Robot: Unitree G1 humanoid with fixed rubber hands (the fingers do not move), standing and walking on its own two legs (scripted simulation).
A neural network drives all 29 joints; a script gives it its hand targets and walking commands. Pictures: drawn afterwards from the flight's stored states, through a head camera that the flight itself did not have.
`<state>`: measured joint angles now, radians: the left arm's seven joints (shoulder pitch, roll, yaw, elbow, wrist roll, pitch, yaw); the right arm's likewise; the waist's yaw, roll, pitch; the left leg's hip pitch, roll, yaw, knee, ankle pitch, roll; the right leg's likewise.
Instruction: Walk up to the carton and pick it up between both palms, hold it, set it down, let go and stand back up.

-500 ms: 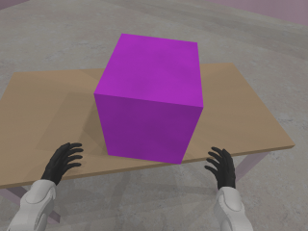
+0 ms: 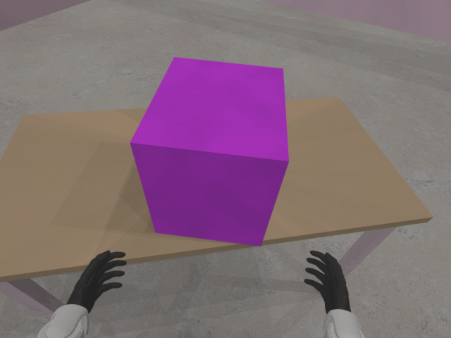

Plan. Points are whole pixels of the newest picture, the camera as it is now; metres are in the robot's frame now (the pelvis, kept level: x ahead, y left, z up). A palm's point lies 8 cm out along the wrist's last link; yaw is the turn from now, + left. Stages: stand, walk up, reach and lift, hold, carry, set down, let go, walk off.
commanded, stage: set down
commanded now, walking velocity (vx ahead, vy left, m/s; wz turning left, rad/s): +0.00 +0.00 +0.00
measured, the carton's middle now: (217, 152) +0.49 +0.04 +0.04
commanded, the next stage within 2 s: let go in 0.66 s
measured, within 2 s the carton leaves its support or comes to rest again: neither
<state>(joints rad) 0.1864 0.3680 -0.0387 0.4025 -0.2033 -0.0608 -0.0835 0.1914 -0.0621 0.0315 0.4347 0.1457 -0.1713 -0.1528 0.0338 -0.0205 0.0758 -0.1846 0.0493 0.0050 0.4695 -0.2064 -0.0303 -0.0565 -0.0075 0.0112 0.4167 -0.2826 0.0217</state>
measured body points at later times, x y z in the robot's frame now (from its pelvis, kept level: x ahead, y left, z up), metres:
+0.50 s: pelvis +0.02 -0.01 +0.00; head +0.03 +0.00 +0.45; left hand +0.19 +0.22 -0.07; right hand +0.19 -0.21 -0.07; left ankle +0.03 +0.13 -0.74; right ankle -0.03 -0.14 -0.74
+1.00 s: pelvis +0.02 -0.01 +0.00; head +0.02 -0.01 +0.45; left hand +0.19 +0.21 -0.09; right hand +0.18 -0.25 -0.09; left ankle +0.03 +0.13 -0.74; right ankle -0.03 -0.13 -0.74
